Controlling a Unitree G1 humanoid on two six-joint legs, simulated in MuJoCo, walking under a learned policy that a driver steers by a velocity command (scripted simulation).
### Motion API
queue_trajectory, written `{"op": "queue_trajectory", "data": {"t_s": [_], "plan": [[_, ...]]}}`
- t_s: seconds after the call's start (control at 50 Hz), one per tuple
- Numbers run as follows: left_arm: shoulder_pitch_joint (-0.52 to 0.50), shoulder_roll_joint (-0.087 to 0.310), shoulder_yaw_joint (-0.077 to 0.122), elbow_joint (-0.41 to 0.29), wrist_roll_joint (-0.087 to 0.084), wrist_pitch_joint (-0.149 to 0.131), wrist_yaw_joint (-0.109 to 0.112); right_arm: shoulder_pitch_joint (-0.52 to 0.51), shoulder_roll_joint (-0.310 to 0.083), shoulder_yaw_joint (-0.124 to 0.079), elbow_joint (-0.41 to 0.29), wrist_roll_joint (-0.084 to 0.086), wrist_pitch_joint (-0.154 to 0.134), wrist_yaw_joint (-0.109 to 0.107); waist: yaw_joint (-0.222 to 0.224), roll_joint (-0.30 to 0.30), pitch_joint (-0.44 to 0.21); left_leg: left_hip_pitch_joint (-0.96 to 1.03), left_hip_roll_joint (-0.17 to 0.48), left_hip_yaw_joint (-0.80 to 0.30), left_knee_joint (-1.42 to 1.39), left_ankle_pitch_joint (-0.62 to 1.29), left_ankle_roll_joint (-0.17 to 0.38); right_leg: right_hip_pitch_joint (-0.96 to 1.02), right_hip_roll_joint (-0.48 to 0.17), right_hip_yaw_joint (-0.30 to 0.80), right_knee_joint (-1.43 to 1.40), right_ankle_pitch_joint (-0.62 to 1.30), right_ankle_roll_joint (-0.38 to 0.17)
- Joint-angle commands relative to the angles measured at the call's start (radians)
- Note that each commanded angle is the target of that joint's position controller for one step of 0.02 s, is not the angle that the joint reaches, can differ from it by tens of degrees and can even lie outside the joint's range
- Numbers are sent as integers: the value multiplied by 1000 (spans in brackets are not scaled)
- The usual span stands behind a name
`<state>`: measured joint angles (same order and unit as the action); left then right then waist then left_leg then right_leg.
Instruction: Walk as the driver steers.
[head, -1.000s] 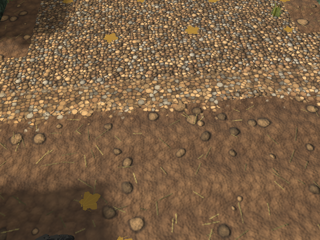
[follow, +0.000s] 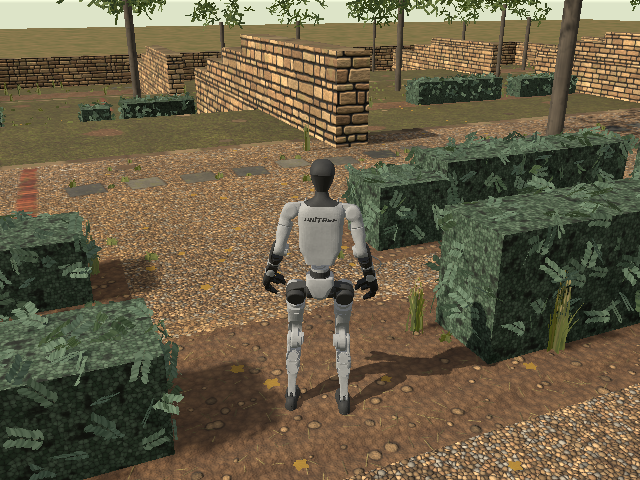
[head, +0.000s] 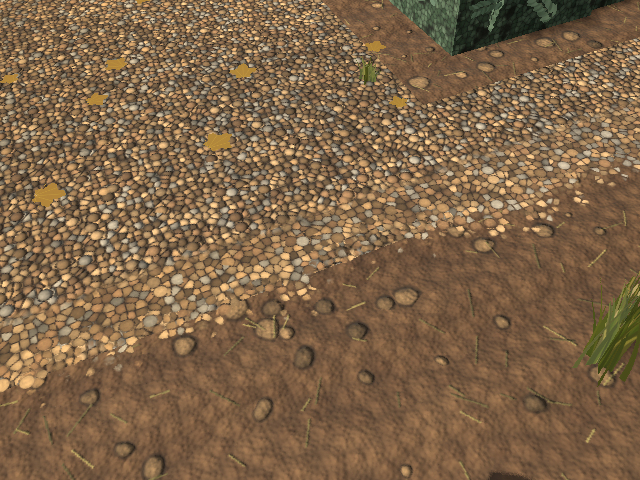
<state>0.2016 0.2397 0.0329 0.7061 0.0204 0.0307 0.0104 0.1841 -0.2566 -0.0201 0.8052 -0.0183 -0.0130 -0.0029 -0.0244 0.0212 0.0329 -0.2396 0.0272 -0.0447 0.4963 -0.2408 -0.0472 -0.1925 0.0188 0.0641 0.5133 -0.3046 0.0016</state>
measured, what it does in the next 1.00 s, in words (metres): walks ahead: right foot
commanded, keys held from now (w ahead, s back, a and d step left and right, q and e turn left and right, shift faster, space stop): no key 0.16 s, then w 0.62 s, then w+q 0.22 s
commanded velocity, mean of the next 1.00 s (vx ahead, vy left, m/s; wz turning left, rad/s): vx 0.31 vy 0.00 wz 0.03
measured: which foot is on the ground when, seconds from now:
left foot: down 0.00-0.90, up 0.92-1.00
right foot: down 0.00-0.42, up 0.44-0.88, down 0.90-1.00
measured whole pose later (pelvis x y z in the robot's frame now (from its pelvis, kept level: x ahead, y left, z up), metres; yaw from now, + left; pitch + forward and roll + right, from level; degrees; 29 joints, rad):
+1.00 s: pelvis +0.32 -0.01 -0.01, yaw +5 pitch +1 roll -1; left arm 0.08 0.25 0.04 0.73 0.00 -0.10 -0.02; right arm 0.40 -0.28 -0.04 0.93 0.04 -0.06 -0.01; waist -0.05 0.03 0.06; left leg -0.25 0.02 -0.08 1.13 -0.42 0.03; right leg -0.40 0.02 -0.08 0.52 -0.15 -0.05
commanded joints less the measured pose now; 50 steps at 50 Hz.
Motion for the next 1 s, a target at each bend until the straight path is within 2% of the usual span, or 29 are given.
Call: {"op": "queue_trajectory", "data": {"t_s": [0.02,0.16,0.2,0.22,0.24,0.26,0.28,0.32,0.36,0.38,0.4,0.42,0.44,0.46,0.48,0.52,0.56,0.62,0.68,0.76,0.82,0.86,0.88,0.9,0.92,0.94,0.96,0.98,1.0], "plan": [[-9,119,27,-49,-2,-30,5,-21,-115,-31,-44,3,-9,-12,5,-101,-23,37,15,-5,-37,102,6,-53,-85,89,-121,138,-41],[4,108,21,-15,-5,-40,8,-1,-111,-36,20,7,-2,-24,6,-56,-14,56,18,-6,-46,120,-9,-55,-74,86,-124,142,-44],[34,120,26,6,-10,-36,12,11,-100,-35,43,12,0,-28,18,-76,-28,36,-24,45,1,-30,-8,-44,-68,100,-162,-109,-64],[51,155,37,10,-16,-31,14,-2,-100,-36,41,18,-3,-29,35,-114,0,-30,-54,85,72,-127,-4,-48,-97,156,-205,-293,-97],[75,184,45,15,-20,-29,15,-28,-100,-37,27,24,-11,-27,54,-161,41,-122,-63,102,143,-178,5,-45,-160,254,-265,-436,-141],[96,201,51,20,-25,-32,17,-58,-103,-38,9,31,-25,-24,70,-197,82,-186,-46,85,209,-201,24,-55,-225,355,-314,-501,-187],[107,202,51,27,-28,-41,19,-75,-107,-40,-4,40,-41,-17,72,-212,113,-237,-16,51,262,-220,49,-55,-273,423,-342,-489,-220],[98,181,49,32,-35,-58,20,-66,-109,-42,-6,53,-70,2,59,-214,116,-303,28,19,268,-282,96,17,-306,432,-335,-372,-239],[30,179,48,19,-51,-59,15,8,-100,-41,32,53,-90,20,4,-164,71,-110,11,59,72,-149,124,-31,-244,304,-294,-229,-195],[0,174,47,13,-52,-57,12,98,-101,-47,80,46,-94,24,-40,-143,29,79,-29,96,-22,12,115,-107,-193,227,-244,-160,-166],[-9,143,39,9,-42,-58,11,187,-119,-58,121,36,-91,24,-71,-106,-9,226,-34,73,-28,50,101,-180,-139,155,-144,-93,-133],[-31,72,18,-9,-26,-64,8,301,-176,-72,140,32,-91,18,-108,71,-47,348,134,-171,-147,-64,145,-295,-39,26,147,-71,-65],[-30,72,21,-62,-40,-81,16,363,-295,-95,141,27,-97,29,-107,314,-55,418,341,-613,-309,-233,298,-499,63,-25,417,-252,-21],[-6,140,39,-45,-60,-96,17,286,-221,-72,120,23,-105,31,-70,179,5,368,375,-660,-334,-341,334,-579,0,57,571,-270,-32],[5,151,43,-31,-69,-107,8,221,-171,-58,97,26,-109,25,-45,122,67,339,336,-552,-331,-343,304,-627,-48,68,610,-159,-52],[-11,143,47,-13,-49,-120,-1,171,-150,-47,79,24,-103,23,-28,69,80,330,265,-381,-343,-161,247,-642,-103,29,574,1,-62],[-27,122,47,-11,-38,-119,-17,198,-113,-31,86,18,-94,23,-29,85,48,312,202,-236,-348,73,216,-579,-118,-10,519,96,-49],[-90,84,36,-35,-33,-111,-26,236,-137,-32,98,20,-82,13,-39,60,41,299,178,-131,-354,308,228,-577,-110,-57,407,174,-6],[-197,56,20,-71,-39,-116,-34,243,-156,-32,101,19,-72,-2,-60,60,69,224,149,-58,-385,321,218,-501,-89,-87,200,301,13],[-301,64,14,-105,-48,-126,-52,294,-165,-34,124,30,-67,-8,-76,63,114,227,183,-41,-402,296,227,-437,-62,-95,52,378,-2],[-313,98,24,-122,-46,-135,-62,293,-175,-44,131,39,-57,-11,-34,64,100,318,228,-59,-326,461,210,-404,-49,-71,-3,314,-45],[-193,150,47,-96,-41,-137,-53,268,-206,-57,121,34,-48,-14,47,98,-4,343,223,-60,-165,797,190,-216,2,-97,-6,248,-81],[-25,192,70,-48,-44,-135,-41,247,-200,-54,112,28,-41,-13,135,92,-113,285,177,-33,20,864,164,13,13,-108,-27,273,-110],[174,247,88,-5,-30,-128,-25,238,-163,-39,83,11,-41,-13,209,36,-271,53,129,-26,301,602,136,366,-148,56,36,246,-165],[228,315,99,23,-16,-125,-32,410,9,6,74,20,-56,-4,111,-264,-460,-320,-61,-8,675,-206,77,709,-424,542,-61,-23,-315],[218,203,72,20,-17,-125,-31,350,-110,-22,90,52,-72,-1,153,-214,-428,-401,-45,-126,804,-319,83,614,-427,675,-209,-168,-291],[128,164,57,21,-24,-128,-27,232,-175,-48,43,80,-78,-3,135,-173,-225,-469,4,-102,827,-238,89,455,-393,502,-241,-152,-237],[57,145,51,22,-26,-132,-26,181,-164,-47,29,75,-79,-10,101,-106,-131,-442,53,-74,791,-148,89,303,-359,369,-269,-31,-213],[12,117,46,30,-19,-139,-30,162,-144,-50,29,57,-75,-15,71,-78,-75,-401,82,-71,747,-92,86,183,-320,264,-300,77,-198]]}}
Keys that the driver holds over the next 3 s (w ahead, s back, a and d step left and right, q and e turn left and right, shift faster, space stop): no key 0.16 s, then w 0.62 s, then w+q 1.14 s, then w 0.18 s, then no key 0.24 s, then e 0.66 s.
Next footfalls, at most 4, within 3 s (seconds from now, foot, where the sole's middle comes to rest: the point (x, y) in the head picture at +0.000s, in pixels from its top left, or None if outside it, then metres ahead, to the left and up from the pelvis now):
0.90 right None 0.45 -0.10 -0.77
1.44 left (246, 402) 0.69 0.20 -0.77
1.92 right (274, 279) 1.03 0.15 -0.77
2.36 left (150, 281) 1.04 0.47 -0.77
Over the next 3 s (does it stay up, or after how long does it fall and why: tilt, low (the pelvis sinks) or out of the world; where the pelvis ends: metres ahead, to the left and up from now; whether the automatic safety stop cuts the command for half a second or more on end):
stays up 1.05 0.29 0.01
